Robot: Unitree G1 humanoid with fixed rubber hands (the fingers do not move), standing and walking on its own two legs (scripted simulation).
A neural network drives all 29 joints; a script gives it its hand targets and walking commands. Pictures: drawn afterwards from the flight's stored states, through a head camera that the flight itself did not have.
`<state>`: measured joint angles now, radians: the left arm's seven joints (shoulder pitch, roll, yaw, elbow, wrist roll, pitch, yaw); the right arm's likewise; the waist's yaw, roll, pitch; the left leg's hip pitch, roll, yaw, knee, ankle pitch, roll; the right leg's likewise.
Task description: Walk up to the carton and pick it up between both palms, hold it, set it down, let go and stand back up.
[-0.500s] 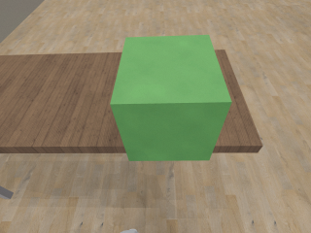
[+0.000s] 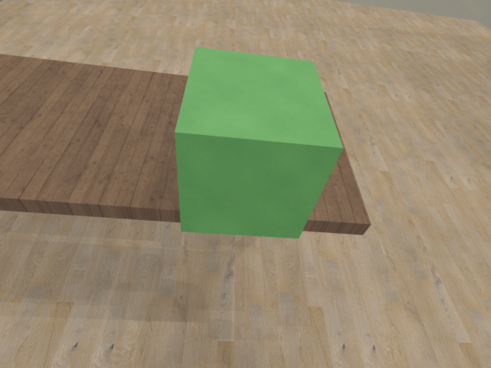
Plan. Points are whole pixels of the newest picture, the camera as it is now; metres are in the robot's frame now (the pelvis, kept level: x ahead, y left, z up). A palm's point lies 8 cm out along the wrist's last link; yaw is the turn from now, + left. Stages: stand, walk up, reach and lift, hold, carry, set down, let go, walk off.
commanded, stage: walk up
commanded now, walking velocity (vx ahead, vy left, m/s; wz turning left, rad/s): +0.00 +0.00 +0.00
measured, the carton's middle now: (248, 145) +0.53 +0.00 +0.07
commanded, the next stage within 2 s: stand in 1.04 s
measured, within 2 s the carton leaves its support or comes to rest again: neither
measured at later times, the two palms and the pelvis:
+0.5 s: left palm out of the picture +0.06 +0.19 -0.14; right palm out of the picture +0.01 -0.26 -0.14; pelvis +0.01 -0.03 +0.00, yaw +2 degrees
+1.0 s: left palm out of the picture +0.03 +0.22 -0.15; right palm out of the picture +0.04 -0.20 -0.14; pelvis +0.03 +0.01 +0.00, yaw +2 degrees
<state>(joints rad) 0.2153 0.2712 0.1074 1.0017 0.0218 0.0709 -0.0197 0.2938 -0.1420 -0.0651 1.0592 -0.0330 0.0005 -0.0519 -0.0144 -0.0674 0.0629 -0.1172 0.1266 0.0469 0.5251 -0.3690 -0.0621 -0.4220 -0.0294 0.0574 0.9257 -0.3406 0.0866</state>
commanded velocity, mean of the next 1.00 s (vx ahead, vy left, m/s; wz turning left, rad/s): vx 0.01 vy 0.02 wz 0.00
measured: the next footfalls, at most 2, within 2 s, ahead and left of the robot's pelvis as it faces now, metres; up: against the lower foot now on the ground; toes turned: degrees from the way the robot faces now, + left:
right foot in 0.08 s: +0.08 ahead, -0.17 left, +0.00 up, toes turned -1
right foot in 0.86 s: +0.00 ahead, -0.11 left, +0.00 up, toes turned -2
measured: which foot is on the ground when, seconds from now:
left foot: down 0.00-1.00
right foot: up 0.00-0.06, down 0.08-0.68, up 0.70-0.84, down 0.86-1.00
